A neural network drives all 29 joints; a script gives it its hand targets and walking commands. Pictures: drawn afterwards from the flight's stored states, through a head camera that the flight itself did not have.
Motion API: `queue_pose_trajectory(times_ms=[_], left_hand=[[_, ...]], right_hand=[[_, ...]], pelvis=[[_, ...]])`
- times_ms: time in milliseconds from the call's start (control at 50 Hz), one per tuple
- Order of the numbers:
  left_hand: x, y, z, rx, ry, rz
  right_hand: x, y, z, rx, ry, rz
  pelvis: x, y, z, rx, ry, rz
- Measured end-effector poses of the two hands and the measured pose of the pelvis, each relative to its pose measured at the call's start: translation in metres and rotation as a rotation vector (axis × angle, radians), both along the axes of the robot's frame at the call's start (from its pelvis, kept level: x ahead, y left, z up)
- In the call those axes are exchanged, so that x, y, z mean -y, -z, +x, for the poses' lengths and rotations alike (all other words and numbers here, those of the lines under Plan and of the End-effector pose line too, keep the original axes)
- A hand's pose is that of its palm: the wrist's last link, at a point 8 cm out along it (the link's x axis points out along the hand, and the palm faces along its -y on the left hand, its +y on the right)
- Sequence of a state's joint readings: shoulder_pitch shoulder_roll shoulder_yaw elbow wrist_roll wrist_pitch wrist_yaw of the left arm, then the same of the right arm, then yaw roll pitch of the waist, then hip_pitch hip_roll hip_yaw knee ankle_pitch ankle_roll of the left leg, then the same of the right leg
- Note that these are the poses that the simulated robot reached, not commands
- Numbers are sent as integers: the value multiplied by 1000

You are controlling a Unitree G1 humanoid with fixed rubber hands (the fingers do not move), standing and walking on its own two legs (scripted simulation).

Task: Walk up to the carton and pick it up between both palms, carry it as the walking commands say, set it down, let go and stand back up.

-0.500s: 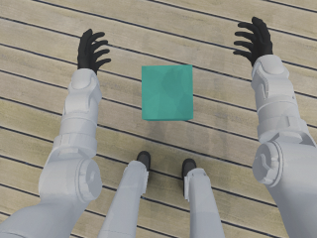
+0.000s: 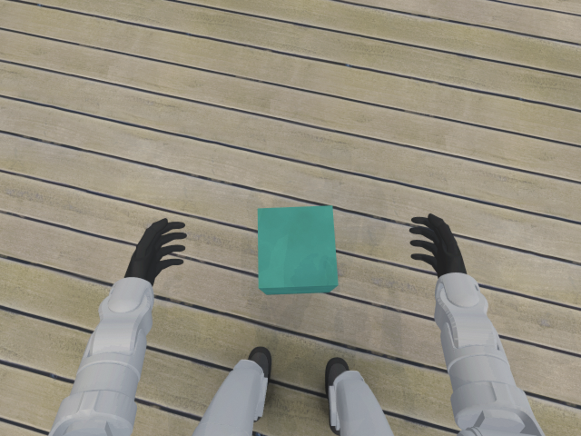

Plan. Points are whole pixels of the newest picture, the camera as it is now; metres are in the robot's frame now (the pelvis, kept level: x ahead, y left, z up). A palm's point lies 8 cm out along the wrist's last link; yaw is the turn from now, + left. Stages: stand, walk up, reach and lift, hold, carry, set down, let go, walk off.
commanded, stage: let go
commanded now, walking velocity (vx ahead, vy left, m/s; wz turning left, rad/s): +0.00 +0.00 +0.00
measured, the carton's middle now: (296, 254) +0.44 +0.02 -0.61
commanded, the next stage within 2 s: stand in 0.86 s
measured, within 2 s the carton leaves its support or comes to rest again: neither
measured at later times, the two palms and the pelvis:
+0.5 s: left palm (114, 363) +0.19 +0.22 -0.02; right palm (520, 381) +0.21 -0.24 -0.02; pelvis +0.04 -0.01 +0.04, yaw +1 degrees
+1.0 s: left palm (82, 355) +0.19 +0.26 -0.04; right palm (535, 395) +0.19 -0.26 -0.04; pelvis +0.04 +0.00 +0.04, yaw +1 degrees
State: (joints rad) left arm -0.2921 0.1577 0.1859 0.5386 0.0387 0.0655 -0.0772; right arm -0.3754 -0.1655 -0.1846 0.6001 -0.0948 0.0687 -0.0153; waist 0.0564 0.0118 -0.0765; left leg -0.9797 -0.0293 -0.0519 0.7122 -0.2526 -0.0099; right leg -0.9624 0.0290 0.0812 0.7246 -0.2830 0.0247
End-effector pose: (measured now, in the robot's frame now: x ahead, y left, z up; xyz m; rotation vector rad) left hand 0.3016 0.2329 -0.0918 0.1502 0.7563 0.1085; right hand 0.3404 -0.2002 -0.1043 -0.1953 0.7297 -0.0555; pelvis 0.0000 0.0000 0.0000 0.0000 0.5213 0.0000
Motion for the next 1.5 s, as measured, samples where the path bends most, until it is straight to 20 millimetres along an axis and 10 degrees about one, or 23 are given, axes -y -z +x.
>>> queue_pose_trajectory(times_ms=[360,880,1140,1500], left_hand=[[6,-61,-110,-33,16,-4],[-1,-71,-95,-54,12,55],[-52,-41,-125,-158,-20,164],[-59,-35,-144,-235,-15,185]], right_hand=[[34,-67,-116,-44,8,2],[37,-77,-133,-49,28,-11],[86,-69,-164,-183,81,-212],[91,-60,-185,-252,97,-211]], pelvis=[[8,-40,29,421,-12,5],[2,-40,43,587,-15,10],[-1,-39,44,526,-9,-4],[-3,-42,42,545,-4,-4]])
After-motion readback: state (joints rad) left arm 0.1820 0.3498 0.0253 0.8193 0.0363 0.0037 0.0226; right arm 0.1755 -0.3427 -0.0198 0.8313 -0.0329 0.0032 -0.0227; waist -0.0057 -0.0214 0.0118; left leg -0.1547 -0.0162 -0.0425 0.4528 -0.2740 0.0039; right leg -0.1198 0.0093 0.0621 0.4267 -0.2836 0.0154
